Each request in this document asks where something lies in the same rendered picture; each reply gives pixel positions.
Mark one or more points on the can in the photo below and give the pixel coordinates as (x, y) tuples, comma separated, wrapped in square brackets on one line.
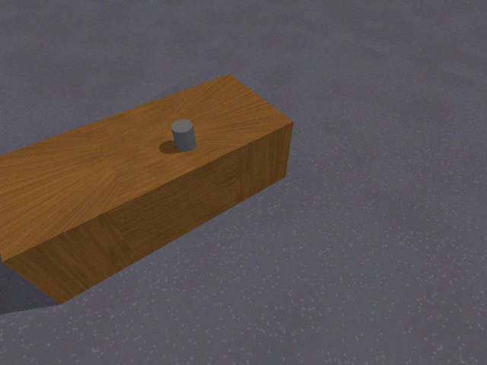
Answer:
[(183, 134)]

